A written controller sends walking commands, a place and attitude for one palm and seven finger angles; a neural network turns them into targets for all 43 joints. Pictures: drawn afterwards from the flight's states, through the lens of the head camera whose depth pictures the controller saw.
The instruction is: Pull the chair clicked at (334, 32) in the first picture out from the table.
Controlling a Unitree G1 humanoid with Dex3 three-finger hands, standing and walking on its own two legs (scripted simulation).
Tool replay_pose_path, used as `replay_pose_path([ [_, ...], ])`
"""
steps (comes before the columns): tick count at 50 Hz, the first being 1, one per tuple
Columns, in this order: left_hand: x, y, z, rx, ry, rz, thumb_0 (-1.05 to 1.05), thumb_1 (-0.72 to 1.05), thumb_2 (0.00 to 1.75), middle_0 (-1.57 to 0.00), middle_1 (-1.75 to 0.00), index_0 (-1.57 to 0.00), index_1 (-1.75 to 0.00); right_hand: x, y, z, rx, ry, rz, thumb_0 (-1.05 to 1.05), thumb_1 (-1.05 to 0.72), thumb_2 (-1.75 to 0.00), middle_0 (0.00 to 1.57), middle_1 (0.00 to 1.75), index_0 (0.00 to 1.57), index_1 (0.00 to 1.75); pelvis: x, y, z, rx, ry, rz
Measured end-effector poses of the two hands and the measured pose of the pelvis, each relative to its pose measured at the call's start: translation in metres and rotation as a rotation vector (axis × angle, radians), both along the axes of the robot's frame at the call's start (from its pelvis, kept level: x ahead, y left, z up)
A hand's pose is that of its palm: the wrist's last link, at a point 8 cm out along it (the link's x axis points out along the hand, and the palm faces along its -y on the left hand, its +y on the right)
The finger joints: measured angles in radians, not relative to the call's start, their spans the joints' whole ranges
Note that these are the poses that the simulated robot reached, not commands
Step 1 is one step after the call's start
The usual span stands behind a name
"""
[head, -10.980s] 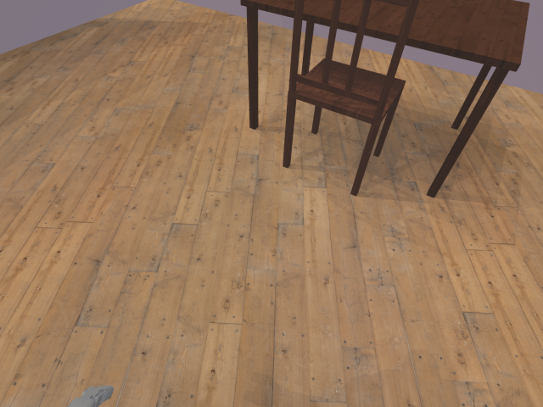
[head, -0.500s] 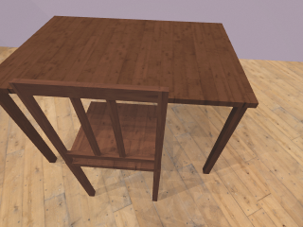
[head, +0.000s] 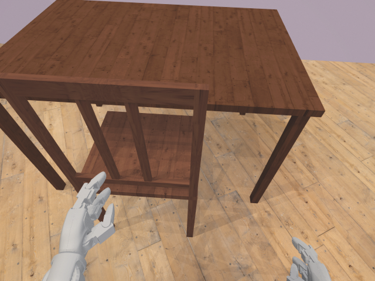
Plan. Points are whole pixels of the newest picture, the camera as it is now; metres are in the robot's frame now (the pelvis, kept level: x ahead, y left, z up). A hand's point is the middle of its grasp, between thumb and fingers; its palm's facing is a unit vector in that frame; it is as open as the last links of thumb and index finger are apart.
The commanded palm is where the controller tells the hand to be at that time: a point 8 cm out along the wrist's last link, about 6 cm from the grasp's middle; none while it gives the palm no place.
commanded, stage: raise the hand toward the chair's back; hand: left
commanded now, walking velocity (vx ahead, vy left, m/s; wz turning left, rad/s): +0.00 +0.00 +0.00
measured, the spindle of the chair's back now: (102, 145) +0.46 +0.23 -0.02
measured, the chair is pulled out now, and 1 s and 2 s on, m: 0.00 0.00 0.00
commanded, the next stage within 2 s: aim the fingers beside a spindle in 1.82 s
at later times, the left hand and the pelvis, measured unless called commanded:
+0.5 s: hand (107, 250) +0.20 +0.16 -0.03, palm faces -0.14 -0.99 -0.03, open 12.4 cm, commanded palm +0.16 +0.23 -0.02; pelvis -0.03 -0.01 -0.08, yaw +1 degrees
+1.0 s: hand (75, 247) +0.20 +0.22 +0.00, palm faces -0.01 -1.00 -0.07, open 16.3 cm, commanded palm +0.18 +0.27 +0.00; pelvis -0.02 +0.01 -0.06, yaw +1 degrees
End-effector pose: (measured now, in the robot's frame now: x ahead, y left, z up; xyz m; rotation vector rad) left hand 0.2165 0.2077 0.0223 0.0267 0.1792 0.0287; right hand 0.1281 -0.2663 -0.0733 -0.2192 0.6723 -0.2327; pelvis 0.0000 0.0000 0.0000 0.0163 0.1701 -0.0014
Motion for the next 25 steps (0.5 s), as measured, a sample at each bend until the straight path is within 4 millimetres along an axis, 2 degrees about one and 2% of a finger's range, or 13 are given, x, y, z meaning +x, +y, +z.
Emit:
replay_pose_path([
  [2, -0.006, -0.009, -0.006, -0.044, -0.091, -0.070, 0.01, 0.73, 0.82, -0.17, -0.27, -0.18, -0.27, 0.023, -0.004, 0.004, -0.014, -0.083, 0.030, 0.01, -0.90, -0.90, 0.21, 0.30, 0.20, 0.30, -0.002, -0.003, -0.014, 0.003, 0.030, -0.009],
  [5, -0.031, -0.010, -0.025, -0.038, -0.134, -0.130, 0.00, 0.66, 0.80, -0.17, -0.26, -0.17, -0.26, 0.054, -0.005, 0.005, -0.028, -0.177, 0.087, 0.01, -0.90, -0.90, 0.20, 0.30, 0.20, 0.30, -0.007, -0.007, -0.036, 0.002, 0.058, -0.009],
  [9, -0.070, 0.011, -0.056, 0.000, -0.045, -0.064, 0.00, 0.56, 0.76, -0.17, -0.25, -0.17, -0.25, 0.086, 0.005, -0.008, -0.030, -0.236, 0.166, 0.01, -0.90, -0.90, 0.20, 0.30, 0.19, 0.30, -0.014, -0.011, -0.061, -0.006, 0.075, 0.010],
  [12, -0.090, 0.027, -0.060, 0.017, -0.023, 0.020, 0.01, 0.49, 0.73, -0.16, -0.24, -0.16, -0.24, 0.096, 0.020, -0.024, -0.013, -0.237, 0.216, 0.01, -0.90, -0.90, 0.20, 0.30, 0.19, 0.30, -0.019, -0.014, -0.072, -0.026, 0.083, 0.031],
  [15, -0.088, 0.028, -0.044, 0.044, -0.108, 0.015, 0.01, 0.42, 0.70, -0.15, -0.23, -0.15, -0.23, 0.094, 0.038, -0.044, 0.011, -0.201, 0.258, 0.01, -0.90, -0.90, 0.20, 0.30, 0.20, 0.30, -0.023, -0.015, -0.078, -0.044, 0.090, 0.047],
  [18, -0.069, 0.018, -0.030, 0.051, -0.198, -0.074, 0.01, 0.35, 0.67, -0.14, -0.22, -0.14, -0.22, 0.079, 0.051, -0.065, 0.047, -0.141, 0.262, 0.01, -0.90, -0.90, 0.20, 0.30, 0.20, 0.30, -0.027, -0.015, -0.082, -0.054, 0.100, 0.051],
  [22, -0.037, 0.006, -0.036, 0.020, -0.149, -0.187, 0.01, 0.25, 0.63, -0.13, -0.20, -0.13, -0.20, 0.047, 0.053, -0.085, 0.090, -0.040, 0.183, 0.01, -0.90, -0.90, 0.21, 0.30, 0.20, 0.30, -0.030, -0.014, -0.081, -0.048, 0.115, 0.035],
  [25, -0.027, 0.012, -0.045, -0.002, -0.034, -0.172, 0.00, 0.18, 0.60, -0.13, -0.19, -0.13, -0.19, 0.022, 0.045, -0.088, 0.099, 0.030, 0.099, 0.01, -0.90, -0.90, 0.21, 0.30, 0.20, 0.30, -0.028, -0.012, -0.075, -0.038, 0.114, 0.022],
])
